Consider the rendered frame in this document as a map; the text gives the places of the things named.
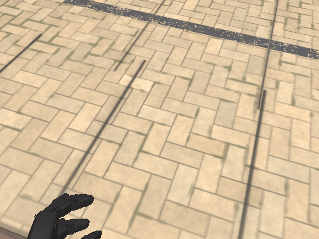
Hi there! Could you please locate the left robot hand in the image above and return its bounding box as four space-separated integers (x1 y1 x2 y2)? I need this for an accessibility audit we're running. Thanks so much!
27 193 102 239

